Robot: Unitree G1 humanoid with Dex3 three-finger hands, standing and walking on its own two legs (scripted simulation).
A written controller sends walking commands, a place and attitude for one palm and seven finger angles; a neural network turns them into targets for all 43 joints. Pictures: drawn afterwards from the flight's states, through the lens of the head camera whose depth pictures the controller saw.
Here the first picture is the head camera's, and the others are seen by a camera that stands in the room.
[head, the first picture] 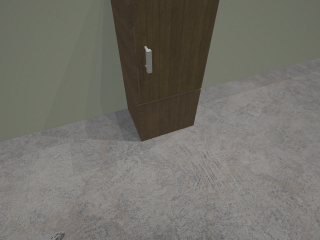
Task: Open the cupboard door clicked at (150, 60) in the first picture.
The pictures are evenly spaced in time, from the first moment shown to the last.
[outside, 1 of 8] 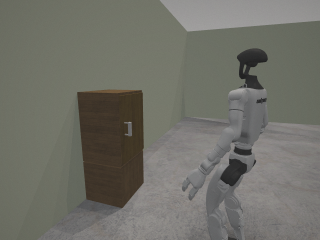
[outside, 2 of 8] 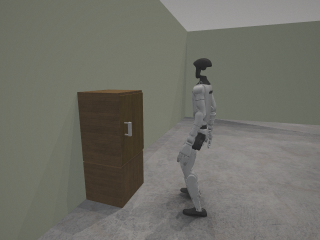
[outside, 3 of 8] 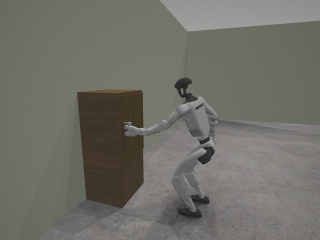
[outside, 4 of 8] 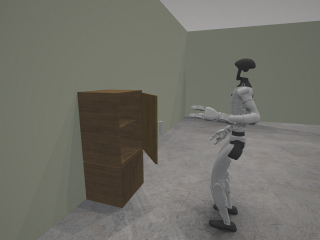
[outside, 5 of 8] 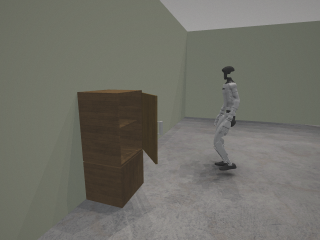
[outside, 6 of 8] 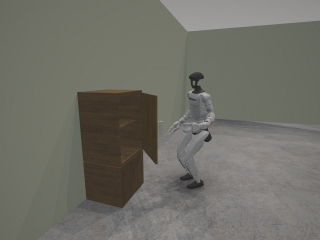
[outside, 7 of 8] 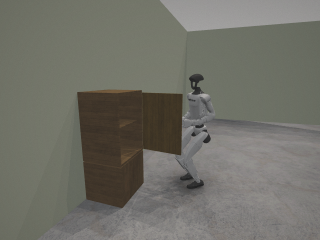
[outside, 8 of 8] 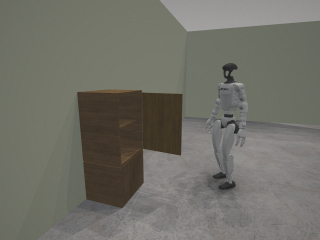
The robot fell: no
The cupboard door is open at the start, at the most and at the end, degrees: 0 84 83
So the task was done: yes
